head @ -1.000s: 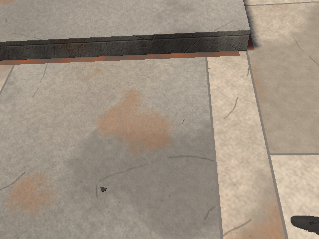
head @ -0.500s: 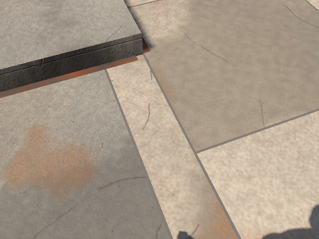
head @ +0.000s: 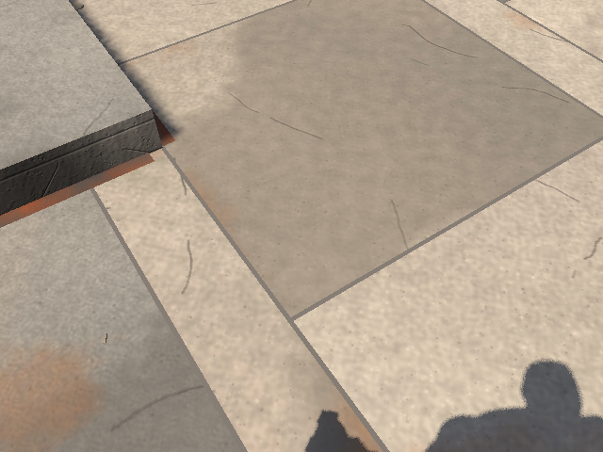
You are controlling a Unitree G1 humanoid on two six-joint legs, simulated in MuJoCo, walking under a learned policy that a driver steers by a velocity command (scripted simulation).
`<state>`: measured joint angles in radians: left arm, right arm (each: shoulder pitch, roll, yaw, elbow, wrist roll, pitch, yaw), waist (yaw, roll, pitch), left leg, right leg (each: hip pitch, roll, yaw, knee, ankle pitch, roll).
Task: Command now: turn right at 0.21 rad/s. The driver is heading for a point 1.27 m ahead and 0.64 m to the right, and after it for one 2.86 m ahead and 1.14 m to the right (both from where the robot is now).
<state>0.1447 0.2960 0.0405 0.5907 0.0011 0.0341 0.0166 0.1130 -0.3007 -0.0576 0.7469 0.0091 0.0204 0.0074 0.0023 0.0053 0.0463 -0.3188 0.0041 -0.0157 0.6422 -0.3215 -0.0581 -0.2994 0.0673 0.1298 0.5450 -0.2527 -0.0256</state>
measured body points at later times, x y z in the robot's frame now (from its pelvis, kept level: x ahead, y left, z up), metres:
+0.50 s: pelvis +0.09 -0.03 +0.01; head +0.10 -0.05 +0.45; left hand +0.20 +0.24 -0.09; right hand +0.18 -0.32 -0.11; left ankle +0.04 +0.11 -0.67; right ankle +0.05 -0.12 -0.73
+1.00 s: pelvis +0.35 -0.03 +0.00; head +0.38 -0.04 +0.45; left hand +0.55 +0.20 -0.10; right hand +0.37 -0.33 -0.10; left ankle +0.41 +0.06 -0.73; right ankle +0.27 -0.14 -0.65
